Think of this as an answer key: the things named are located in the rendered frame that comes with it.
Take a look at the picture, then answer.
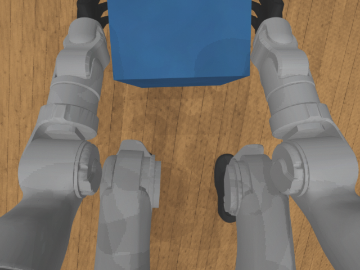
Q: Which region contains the right robot forearm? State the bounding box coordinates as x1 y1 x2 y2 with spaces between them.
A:
250 17 359 173

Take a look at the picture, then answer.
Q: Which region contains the robot left thigh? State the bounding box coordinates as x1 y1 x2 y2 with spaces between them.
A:
94 150 161 270

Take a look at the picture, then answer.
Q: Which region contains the robot right foot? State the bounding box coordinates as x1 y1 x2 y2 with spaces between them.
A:
214 154 236 223

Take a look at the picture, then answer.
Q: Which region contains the left robot forearm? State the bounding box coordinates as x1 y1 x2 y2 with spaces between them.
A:
18 17 110 190

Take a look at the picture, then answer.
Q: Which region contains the left robot hand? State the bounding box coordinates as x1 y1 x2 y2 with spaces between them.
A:
76 0 109 29

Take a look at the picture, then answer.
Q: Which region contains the right robot hand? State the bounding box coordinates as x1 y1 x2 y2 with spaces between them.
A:
251 0 284 33

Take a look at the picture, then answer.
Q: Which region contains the carton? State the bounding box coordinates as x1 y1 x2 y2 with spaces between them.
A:
107 0 251 88

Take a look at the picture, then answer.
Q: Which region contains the right robot upper arm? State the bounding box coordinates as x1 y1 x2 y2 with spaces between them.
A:
270 136 360 270

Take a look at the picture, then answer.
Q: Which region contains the left robot upper arm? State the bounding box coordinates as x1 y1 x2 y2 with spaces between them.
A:
0 138 102 270

